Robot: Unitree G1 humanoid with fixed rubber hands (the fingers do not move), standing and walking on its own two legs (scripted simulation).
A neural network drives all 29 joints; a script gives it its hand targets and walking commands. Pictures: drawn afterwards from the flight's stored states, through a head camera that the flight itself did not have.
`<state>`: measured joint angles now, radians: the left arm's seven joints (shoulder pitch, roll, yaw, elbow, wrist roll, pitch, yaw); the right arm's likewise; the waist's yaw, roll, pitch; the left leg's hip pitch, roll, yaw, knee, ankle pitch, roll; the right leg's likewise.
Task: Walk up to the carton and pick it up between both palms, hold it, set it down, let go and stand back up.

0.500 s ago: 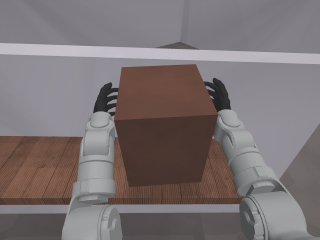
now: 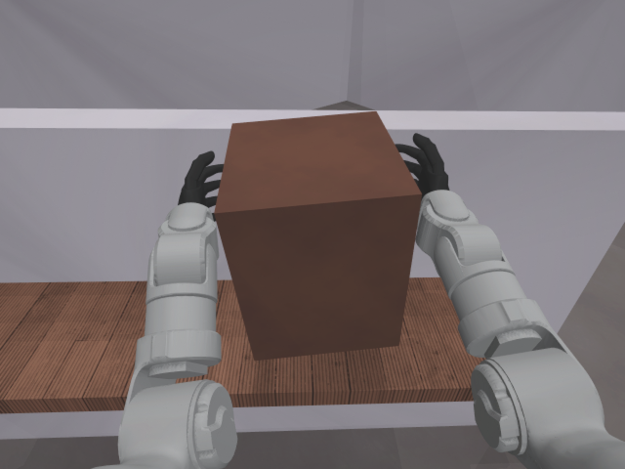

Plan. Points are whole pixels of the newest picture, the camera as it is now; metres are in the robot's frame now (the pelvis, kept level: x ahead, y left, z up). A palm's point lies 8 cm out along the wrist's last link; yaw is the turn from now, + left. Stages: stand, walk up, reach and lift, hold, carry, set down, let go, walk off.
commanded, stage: reach and lift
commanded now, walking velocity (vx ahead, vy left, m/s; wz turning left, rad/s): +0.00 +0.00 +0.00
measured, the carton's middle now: (315, 234) +0.39 +0.00 +0.16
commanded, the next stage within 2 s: hold in 1.04 s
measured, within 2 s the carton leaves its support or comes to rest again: neither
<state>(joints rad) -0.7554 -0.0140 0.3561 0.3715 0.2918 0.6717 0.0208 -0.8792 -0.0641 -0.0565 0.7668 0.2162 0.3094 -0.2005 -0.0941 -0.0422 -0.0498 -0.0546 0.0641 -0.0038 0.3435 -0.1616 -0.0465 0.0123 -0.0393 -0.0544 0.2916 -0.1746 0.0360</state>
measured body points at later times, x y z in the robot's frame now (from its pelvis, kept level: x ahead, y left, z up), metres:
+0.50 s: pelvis +0.01 +0.00 +0.00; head -0.07 +0.02 +0.44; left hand +0.40 +0.15 +0.23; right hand +0.39 -0.15 +0.26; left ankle +0.03 +0.15 -0.75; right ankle +0.00 -0.14 -0.75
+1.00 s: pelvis +0.01 +0.00 +0.00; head -0.07 +0.02 +0.44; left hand +0.40 +0.14 +0.25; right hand +0.40 -0.15 +0.29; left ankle +0.03 +0.15 -0.75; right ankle +0.00 -0.14 -0.75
